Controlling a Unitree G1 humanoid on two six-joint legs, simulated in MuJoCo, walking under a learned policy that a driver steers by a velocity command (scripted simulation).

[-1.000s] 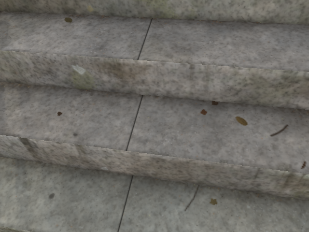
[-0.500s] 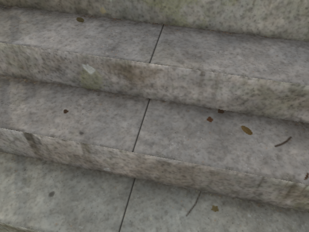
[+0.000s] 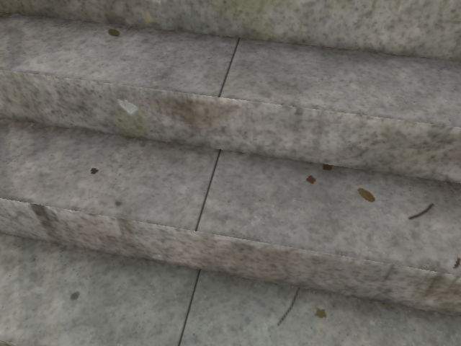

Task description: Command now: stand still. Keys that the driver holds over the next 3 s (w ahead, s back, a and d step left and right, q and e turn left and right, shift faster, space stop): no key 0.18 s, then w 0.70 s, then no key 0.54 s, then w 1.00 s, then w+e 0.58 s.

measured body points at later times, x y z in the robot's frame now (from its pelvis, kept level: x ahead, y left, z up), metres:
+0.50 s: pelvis +0.04 -0.02 +0.00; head +0.03 -0.03 +0.45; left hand +0.10 +0.24 -0.14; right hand +0.08 -0.27 -0.15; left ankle -0.03 +0.11 -0.73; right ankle +0.01 -0.13 -0.73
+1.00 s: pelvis +0.16 +0.02 +0.00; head +0.16 +0.04 +0.44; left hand +0.24 +0.26 -0.15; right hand +0.19 -0.22 -0.14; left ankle +0.20 +0.11 -0.73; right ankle +0.07 -0.11 -0.58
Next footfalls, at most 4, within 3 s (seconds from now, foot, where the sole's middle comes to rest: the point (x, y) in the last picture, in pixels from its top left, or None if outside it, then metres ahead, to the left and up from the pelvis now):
0.90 left None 0.24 0.11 -0.77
1.42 right None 0.37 -0.17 -0.57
2.06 left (220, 337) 0.46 0.07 -0.59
2.46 right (283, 203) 0.74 -0.09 -0.40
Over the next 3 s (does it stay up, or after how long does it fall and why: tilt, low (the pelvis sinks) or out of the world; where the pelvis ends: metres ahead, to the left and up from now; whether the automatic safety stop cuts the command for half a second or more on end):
stays up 0.89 0.04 0.44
